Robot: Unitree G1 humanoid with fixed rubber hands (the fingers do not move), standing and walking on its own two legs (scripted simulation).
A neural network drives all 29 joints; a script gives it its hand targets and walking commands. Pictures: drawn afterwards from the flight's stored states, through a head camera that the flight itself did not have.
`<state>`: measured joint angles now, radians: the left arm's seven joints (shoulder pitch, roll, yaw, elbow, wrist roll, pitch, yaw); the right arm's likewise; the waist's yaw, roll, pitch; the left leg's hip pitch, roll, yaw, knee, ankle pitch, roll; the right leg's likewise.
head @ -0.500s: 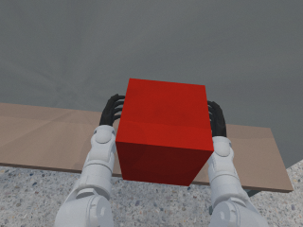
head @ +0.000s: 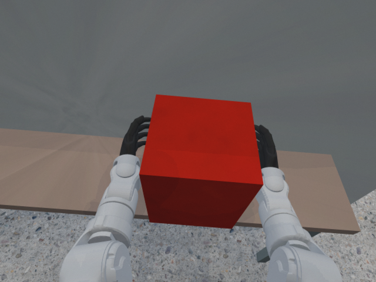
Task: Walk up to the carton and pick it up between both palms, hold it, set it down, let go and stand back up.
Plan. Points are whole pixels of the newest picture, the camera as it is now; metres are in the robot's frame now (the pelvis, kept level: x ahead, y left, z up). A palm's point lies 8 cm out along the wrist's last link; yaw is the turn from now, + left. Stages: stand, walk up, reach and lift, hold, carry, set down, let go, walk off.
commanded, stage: set down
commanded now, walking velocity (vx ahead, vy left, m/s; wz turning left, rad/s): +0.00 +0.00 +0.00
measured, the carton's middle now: (196, 166) +0.38 -0.01 +0.00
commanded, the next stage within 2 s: none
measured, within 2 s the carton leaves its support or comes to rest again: neither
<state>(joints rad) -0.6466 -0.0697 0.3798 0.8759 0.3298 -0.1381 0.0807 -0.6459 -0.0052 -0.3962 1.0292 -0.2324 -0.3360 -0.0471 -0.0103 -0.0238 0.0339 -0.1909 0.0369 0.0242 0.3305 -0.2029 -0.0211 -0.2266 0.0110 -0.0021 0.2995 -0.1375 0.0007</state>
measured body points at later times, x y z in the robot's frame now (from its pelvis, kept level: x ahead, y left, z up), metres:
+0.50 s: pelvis -0.02 +0.00 -0.02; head +0.02 +0.00 +0.43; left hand +0.41 +0.18 +0.05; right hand +0.42 -0.22 +0.06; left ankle -0.03 +0.13 -0.75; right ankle +0.01 -0.12 -0.75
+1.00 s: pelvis -0.03 -0.02 -0.01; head -0.02 -0.01 +0.44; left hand +0.42 +0.17 +0.15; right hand +0.42 -0.21 +0.16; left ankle -0.03 +0.13 -0.75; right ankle +0.01 -0.12 -0.75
